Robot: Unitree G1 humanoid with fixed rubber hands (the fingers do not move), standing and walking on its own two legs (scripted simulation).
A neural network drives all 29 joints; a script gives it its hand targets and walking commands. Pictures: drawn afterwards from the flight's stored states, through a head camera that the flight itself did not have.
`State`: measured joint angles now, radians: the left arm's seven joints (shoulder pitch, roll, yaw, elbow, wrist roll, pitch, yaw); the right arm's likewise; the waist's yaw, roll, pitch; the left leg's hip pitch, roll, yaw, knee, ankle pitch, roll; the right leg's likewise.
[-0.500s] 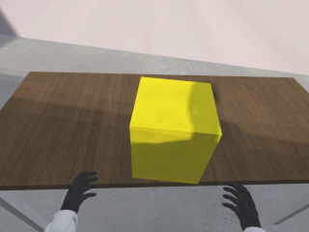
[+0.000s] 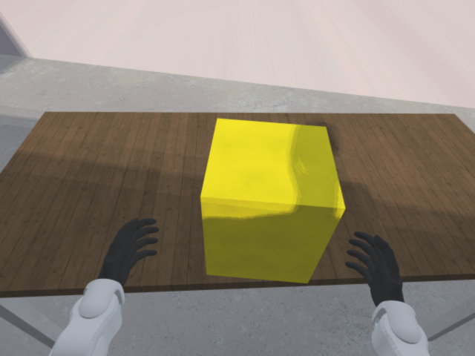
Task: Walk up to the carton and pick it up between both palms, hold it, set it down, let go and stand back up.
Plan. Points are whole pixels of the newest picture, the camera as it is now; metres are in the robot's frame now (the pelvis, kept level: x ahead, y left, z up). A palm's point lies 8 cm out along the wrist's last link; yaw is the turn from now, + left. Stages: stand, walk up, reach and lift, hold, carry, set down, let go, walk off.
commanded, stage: reach and lift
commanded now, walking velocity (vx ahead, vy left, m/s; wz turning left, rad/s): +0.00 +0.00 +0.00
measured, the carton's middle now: (263, 203) +0.41 -0.05 +0.03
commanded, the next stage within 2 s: none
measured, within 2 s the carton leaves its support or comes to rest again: neither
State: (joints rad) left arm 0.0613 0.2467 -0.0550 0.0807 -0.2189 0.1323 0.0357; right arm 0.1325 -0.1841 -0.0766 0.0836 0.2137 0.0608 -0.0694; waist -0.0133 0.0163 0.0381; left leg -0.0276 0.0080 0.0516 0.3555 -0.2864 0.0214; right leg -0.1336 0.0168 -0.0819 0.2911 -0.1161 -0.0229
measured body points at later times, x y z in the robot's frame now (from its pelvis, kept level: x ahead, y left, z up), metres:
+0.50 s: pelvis -0.01 -0.01 +0.00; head +0.00 -0.01 +0.45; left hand +0.36 +0.18 +0.10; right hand +0.32 -0.24 +0.10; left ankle -0.06 +0.09 -0.75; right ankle +0.03 -0.11 -0.75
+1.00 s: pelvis -0.01 -0.01 +0.00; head +0.00 +0.01 +0.45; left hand +0.43 +0.17 +0.16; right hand +0.38 -0.25 +0.14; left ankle -0.06 +0.09 -0.75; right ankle +0.03 -0.11 -0.75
